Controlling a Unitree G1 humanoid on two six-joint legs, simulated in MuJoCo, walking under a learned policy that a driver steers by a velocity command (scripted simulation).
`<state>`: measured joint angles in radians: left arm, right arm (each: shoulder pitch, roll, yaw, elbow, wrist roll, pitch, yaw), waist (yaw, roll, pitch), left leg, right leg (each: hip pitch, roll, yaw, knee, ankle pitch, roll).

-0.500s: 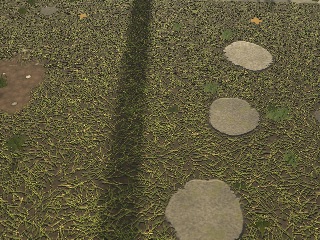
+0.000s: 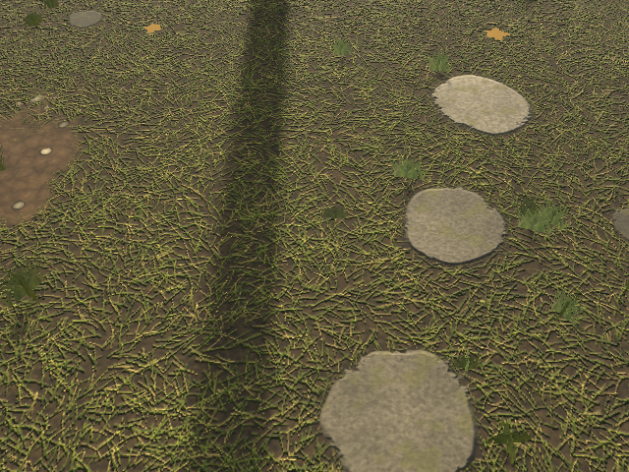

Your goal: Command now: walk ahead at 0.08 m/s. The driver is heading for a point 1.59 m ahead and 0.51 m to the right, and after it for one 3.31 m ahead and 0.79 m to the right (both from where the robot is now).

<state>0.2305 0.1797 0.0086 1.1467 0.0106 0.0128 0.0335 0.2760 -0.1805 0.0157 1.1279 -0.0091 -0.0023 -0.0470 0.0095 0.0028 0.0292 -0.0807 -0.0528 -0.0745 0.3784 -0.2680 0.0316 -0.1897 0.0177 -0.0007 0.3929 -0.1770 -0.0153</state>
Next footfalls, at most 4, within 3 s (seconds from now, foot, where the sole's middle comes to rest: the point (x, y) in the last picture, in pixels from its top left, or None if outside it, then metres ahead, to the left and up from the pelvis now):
0.72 left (337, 452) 0.57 -0.01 -0.78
1.16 right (510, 361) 0.79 -0.43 -0.78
1.60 left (520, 228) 1.23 -0.55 -0.78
2.02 right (567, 143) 1.62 -0.79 -0.78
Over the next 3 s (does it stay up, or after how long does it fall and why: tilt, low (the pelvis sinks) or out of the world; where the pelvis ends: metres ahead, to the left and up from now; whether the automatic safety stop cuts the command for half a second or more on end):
stays up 1.69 -0.66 -0.01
